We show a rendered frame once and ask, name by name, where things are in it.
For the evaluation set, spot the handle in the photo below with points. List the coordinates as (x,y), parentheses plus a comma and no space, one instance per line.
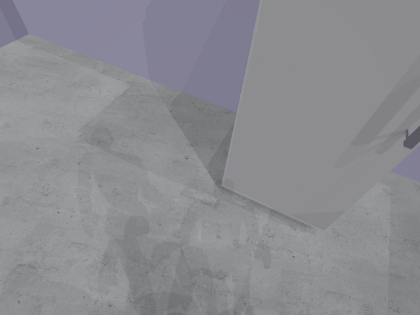
(412,138)

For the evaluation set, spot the fridge door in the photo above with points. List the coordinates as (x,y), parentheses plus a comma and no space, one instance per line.
(332,87)

